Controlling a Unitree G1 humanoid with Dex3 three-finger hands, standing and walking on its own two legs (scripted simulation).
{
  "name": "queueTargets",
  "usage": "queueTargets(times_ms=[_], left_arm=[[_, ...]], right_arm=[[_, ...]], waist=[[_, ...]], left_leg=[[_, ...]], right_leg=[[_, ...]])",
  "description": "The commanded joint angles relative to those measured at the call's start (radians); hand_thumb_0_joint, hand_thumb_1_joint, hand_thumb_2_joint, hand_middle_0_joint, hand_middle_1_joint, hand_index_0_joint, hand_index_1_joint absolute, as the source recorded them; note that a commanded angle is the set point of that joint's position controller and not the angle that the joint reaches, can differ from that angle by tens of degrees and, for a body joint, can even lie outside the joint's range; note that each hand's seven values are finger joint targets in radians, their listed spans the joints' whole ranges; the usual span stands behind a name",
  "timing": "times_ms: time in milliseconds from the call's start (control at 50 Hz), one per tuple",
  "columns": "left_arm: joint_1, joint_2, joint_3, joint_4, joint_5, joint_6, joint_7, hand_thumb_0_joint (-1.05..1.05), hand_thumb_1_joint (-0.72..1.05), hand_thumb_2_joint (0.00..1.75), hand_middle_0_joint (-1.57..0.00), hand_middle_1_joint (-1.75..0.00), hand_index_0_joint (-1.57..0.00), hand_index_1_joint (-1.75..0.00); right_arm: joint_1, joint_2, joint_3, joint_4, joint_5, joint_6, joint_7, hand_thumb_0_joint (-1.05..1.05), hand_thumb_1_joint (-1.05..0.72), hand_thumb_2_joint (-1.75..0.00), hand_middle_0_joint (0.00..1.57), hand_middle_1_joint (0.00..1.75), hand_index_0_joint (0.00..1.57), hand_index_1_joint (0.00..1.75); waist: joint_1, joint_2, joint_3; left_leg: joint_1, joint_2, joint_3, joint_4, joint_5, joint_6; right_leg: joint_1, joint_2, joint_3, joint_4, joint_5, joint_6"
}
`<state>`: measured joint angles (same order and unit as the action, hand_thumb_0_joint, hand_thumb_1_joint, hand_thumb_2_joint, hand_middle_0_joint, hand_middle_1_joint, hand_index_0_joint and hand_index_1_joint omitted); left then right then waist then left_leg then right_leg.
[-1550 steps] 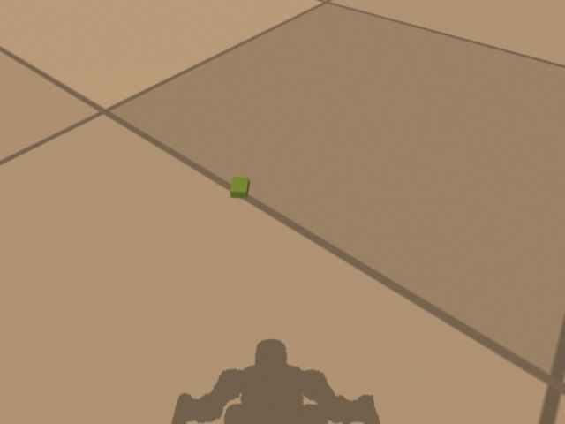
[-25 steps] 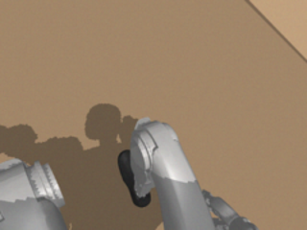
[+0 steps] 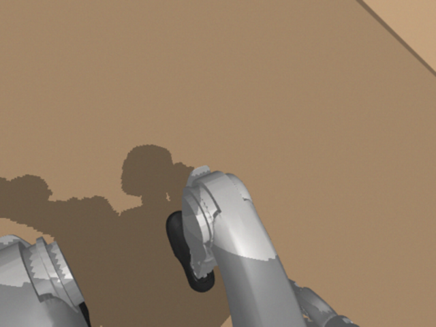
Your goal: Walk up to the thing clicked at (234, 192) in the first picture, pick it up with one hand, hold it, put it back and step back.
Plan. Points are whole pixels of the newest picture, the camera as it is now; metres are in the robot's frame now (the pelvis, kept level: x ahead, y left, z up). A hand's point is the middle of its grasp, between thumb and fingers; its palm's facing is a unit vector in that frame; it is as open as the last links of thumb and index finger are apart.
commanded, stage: rest palm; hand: left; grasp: from above
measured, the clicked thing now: out of the picture +0.47 +0.39 -0.28
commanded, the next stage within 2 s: close in 0.62 s
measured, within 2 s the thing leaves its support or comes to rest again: neither
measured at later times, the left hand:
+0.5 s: hand out of the picture +0.46 +0.39 -0.23, palm faces -0.42 -0.14 -0.90, open 13.6 cm
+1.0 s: hand out of the picture +0.46 +0.38 -0.23, palm faces -0.44 -0.15 -0.88, open 12.7 cm
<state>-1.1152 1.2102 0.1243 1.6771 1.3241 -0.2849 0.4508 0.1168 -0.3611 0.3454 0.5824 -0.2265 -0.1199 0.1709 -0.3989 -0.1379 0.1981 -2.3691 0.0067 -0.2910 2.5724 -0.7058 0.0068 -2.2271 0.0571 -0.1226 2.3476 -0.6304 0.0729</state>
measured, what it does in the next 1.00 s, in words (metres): stands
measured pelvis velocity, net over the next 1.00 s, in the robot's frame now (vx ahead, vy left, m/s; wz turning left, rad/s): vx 0.00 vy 0.00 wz -0.01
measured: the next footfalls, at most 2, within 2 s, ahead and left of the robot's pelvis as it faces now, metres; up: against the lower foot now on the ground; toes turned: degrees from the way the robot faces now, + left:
none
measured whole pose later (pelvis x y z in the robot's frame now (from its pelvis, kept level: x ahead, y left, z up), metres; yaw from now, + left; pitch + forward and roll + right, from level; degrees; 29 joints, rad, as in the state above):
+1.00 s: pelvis +0.00 +0.00 +0.00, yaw -1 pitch +26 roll -17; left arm -1.11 1.21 0.12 1.66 1.33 -0.31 0.46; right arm 0.09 -0.36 0.36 0.58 -0.24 -0.11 0.17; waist -0.39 -0.16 0.21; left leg -2.36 0.01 -0.30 2.57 -0.72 0.01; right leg -2.21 0.05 -0.13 2.34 -0.63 0.07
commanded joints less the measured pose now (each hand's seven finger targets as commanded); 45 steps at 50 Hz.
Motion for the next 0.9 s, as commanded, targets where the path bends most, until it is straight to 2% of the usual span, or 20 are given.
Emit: queueTargets(times_ms=[0, 20, 80, 120, 200, 240, 340, 400, 480, 500, 520, 620, 640, 660, 680, 700, 760, 840, 860, 880], left_arm=[[-0.190, 0.264, 0.026, -0.129, -0.017, -0.020, 0.018, 0.00, -0.47, 0.94, -0.11, -0.96, -0.10, -0.97], [-0.203, 0.277, 0.032, -0.162, -0.021, -0.031, 0.018, 0.00, -0.47, 0.94, -0.11, -0.96, -0.11, -0.97], [-0.197, 0.272, 0.030, -0.155, -0.020, -0.047, 0.025, 0.00, -0.46, 0.95, -0.13, -0.94, -0.12, -0.95], [-0.234, 0.290, 0.035, -0.205, -0.015, -0.056, 0.033, 0.00, -0.45, 0.93, -0.13, -0.95, -0.12, -0.95], [-0.199, 0.286, 0.033, -0.151, 0.001, -0.061, 0.056, 0.00, -0.45, 0.93, -0.11, -0.95, -0.11, -0.95], [-0.197, 0.280, 0.026, -0.148, 0.004, -0.057, 0.066, 0.00, -0.44, 0.93, -0.12, -0.94, -0.12, -0.95], [-0.212, 0.264, 0.021, -0.123, 0.002, -0.039, 0.087, 0.00, -0.44, 0.93, -0.12, -0.95, -0.12, -0.96], [-0.221, 0.242, 0.000, -0.110, -0.002, -0.026, 0.086, 0.00, -0.42, 0.93, -0.14, -0.96, -0.13, -0.96], [-0.214, 0.242, 0.004, -0.112, -0.004, -0.007, 0.082, 0.00, -0.40, 0.92, -0.14, -0.96, -0.14, -0.96], [-0.244, 0.272, 0.026, -0.162, -0.007, -0.012, 0.086, 0.00, -0.41, 0.90, -0.14, -0.96, -0.14, -0.95], [-0.224, 0.260, 0.019, -0.138, -0.007, -0.006, 0.082, 0.00, -0.41, 0.89, -0.13, -0.96, -0.13, -0.95], [-0.201, 0.242, 0.011, -0.116, -0.010, 0.006, 0.058, 0.00, -0.40, 0.88, -0.13, -0.97, -0.14, -0.96], [-0.241, 0.261, 0.024, -0.169, -0.020, -0.003, 0.060, 0.00, -0.38, 0.87, -0.14, -0.96, -0.15, -0.95], [-0.217, 0.250, 0.016, -0.120, -0.017, 0.000, 0.055, 0.00, -0.39, 0.87, -0.13, -0.98, -0.14, -0.97], [-0.216, 0.238, 0.013, -0.143, -0.023, -0.004, 0.047, 0.00, -0.39, 0.88, -0.14, -0.97, -0.15, -0.96], [-0.187, 0.240, 0.016, -0.101, -0.022, -0.003, 0.045, 0.00, -0.38, 0.89, -0.15, -0.98, -0.16, -0.96], [-0.236, 0.261, 0.020, -0.184, -0.020, -0.016, 0.039, 0.00, -0.29, 0.81, -0.20, -0.94, -0.22, -0.92], [-0.193, 0.230, 0.007, -0.117, -0.017, -0.025, 0.039, 0.00, -0.25, 0.77, -0.20, -0.96, -0.24, -0.92], [-0.206, 0.234, 0.006, -0.138, -0.018, -0.032, 0.043, 0.00, -0.24, 0.75, -0.22, -0.93, -0.25, -0.90], [-0.225, 0.247, 0.011, -0.166, -0.024, -0.040, 0.043, 0.00, -0.23, 0.75, -0.20, -0.96, -0.24, -0.91]], right_arm=[[0.172, -0.341, -0.096, 0.007, -0.002, 0.008, -0.024, 0.00, -0.90, -0.90, 0.20, 0.30, 0.20, 0.30], [0.172, -0.351, -0.105, 0.014, -0.007, 0.012, -0.025, 0.00, -0.90, -0.90, 0.20, 0.30, 0.20, 0.30], [0.161, -0.336, -0.087, 0.004, -0.010, 0.019, -0.028, 0.00, -0.90, -0.90, 0.20, 0.30, 0.20, 0.30], [0.173, -0.356, -0.102, 0.011, -0.013, 0.019, -0.031, 0.00, -0.90, -0.90, 0.20, 0.30, 0.20, 0.30], [0.165, -0.346, -0.095, 0.007, -0.019, 0.021, -0.030, 0.00, -0.89, -0.90, 0.20, 0.30, 0.20, 0.30], [0.157, -0.341, -0.096, 0.003, -0.019, 0.019, -0.031, 0.00, -0.89, -0.90, 0.20, 0.30, 0.20, 0.30], [0.152, -0.346, -0.104, 0.008, -0.018, 0.009, -0.028, 0.00, -0.89, -0.90, 0.20, 0.30, 0.20, 0.30], [0.146, -0.344, -0.110, 0.008, -0.012, -0.002, -0.028, 0.00, -0.90, -0.90, 0.20, 0.30, 0.20, 0.30], [0.153, -0.342, -0.112, 0.024, -0.007, -0.010, -0.022, 0.00, -0.89, -0.90, 0.20, 0.30, 0.20, 0.30], [0.149, -0.360, -0.114, 0.011, -0.008, -0.009, -0.021, 0.00, -0.90, -0.90, 0.20, 0.30, 0.20, 0.30], [0.156, -0.347, -0.111, 0.018, -0.007, -0.009, -0.019, 0.00, -0.89, -0.90, 0.20, 0.30, 0.20, 0.30], [0.155, -0.338, -0.110, 0.017, -0.004, -0.006, -0.015, 0.00, -0.89, -0.90, 0.20, 0.30, 0.20, 0.30], [0.146, -0.353, -0.116, 0.011, -0.006, -0.004, -0.016, 0.00, -0.89, -0.90, 0.20, 0.30, 0.20, 0.30], [0.155, -0.354, -0.112, 0.015, -0.007, -0.002, -0.017, 0.00, -0.90, -0.90, 0.20, 0.30, 0.20, 0.30], [0.160, -0.353, -0.115, 0.012, -0.006, -0.003, -0.015, 0.00, -0.90, -0.90, 0.20, 0.30, 0.20, 0.30], [0.148, -0.342, -0.104, 0.007, -0.004, -0.001, -0.017, 0.00, -0.90, -0.90, 0.20, 0.30, 0.20, 0.30], [0.160, -0.351, -0.113, 0.012, -0.008, 0.005, -0.018, 0.00, -0.89, -0.90, 0.20, 0.30, 0.20, 0.30], [0.147, -0.334, -0.090, 0.004, -0.009, 0.008, -0.015, 0.00, -0.88, -0.90, 0.20, 0.30, 0.20, 0.30], [0.154, -0.339, -0.092, 0.015, -0.013, 0.012, -0.015, 0.00, -0.88, -0.90, 0.20, 0.30, 0.20, 0.30], [0.147, -0.358, -0.107, 0.005, -0.010, 0.011, -0.019, 0.00, -0.88, -0.90, 0.20, 0.30, 0.20, 0.30]], waist=[[-0.036, 0.550, -0.611], [-0.038, 0.559, -0.626], [-0.039, 0.550, -0.636], [-0.039, 0.587, -0.636], [-0.038, 0.572, -0.620], [-0.034, 0.556, -0.610], [-0.039, 0.558, -0.611], [-0.045, 0.550, -0.601], [-0.040, 0.571, -0.631], [-0.044, 0.589, -0.630], [-0.038, 0.600, -0.633], [-0.036, 0.586, -0.609], [-0.042, 0.590, -0.630], [-0.046, 0.586, -0.604], [-0.050, 0.587, -0.601], [-0.040, 0.558, -0.598], [-0.043, 0.587, -0.642], [-0.047, 0.559, -0.611], [-0.057, 0.571, -0.605], [-0.048, 0.564, -0.606]], left_leg=[[0.533, 0.042, 0.097, -0.274, 0.263, -0.014], [0.546, 0.045, 0.095, -0.277, 0.262, -0.016], [0.548, 0.047, 0.094, -0.271, 0.263, -0.013], [0.568, 0.046, 0.098, -0.271, 0.296, -0.017], [0.546, 0.046, 0.100, -0.278, 0.276, -0.013], [0.514, 0.043, 0.110, -0.277, 0.237, -0.006], [0.524, 0.046, 0.098, -0.284, 0.237, -0.009], [0.515, 0.046, 0.098, -0.289, 0.206, -0.008], [0.563, 0.051, 0.090, -0.285, 0.261, -0.015], [0.555, 0.049, 0.091, -0.280, 0.288, -0.020], [0.580, 0.050, 0.089, -0.290, 0.299, -0.021], [0.554, 0.048, 0.095, -0.284, 0.272, -0.018], [0.557, 0.049, 0.094, -0.287, 0.290, -0.020], [0.541, 0.046, 0.092, -0.283, 0.274, -0.020], [0.543, 0.047, 0.093, -0.289, 0.273, -0.018], [0.528, 0.047, 0.091, -0.287, 0.247, -0.016], [0.571, 0.051, 0.087, -0.292, 0.271, -0.019], [0.557, 0.049, 0.081, -0.282, 0.271, -0.020], [0.543, 0.050, 0.086, -0.285, 0.268, -0.018], [0.536, 0.045, 0.088, -0.280, 0.267, -0.018]], right_leg=[[0.290, 0.012, -0.144, -0.169, 0.216, -0.092], [0.291, 0.013, -0.147, -0.173, 0.213, -0.091], [0.312, 0.017, -0.150, -0.174, 0.216, -0.090], [0.306, 0.013, -0.150, -0.168, 0.240, -0.091], [0.318, 0.019, -0.157, -0.166, 0.233, -0.088], [0.322, 0.022, -0.153, -0.172, 0.213, -0.086], [0.300, 0.021, -0.163, -0.169, 0.220, -0.084], [0.289, 0.020, -0.157, -0.169, 0.202, -0.084], [0.275, 0.019, -0.158, -0.157, 0.232, -0.084], [0.280, 0.014, -0.161, -0.158, 0.251, -0.087], [0.286, 0.013, -0.155, -0.156, 0.253, -0.086], [0.273, 0.015, -0.149, -0.156, 0.230, -0.087], [0.286, 0.013, -0.154, -0.166, 0.246, -0.087], [0.275, 0.010, -0.154, -0.164, 0.234, -0.092], [0.283, 0.010, -0.153, -0.167, 0.232, -0.089], [0.281, 0.013, -0.156, -0.171, 0.212, -0.090], [0.295, 0.012, -0.154, -0.168, 0.229, -0.087], [0.277, 0.013, -0.161, -0.163, 0.221, -0.090], [0.296, 0.016, -0.161, -0.167, 0.227, -0.087], [0.284, 0.011, -0.158, -0.169, 0.231, -0.090]])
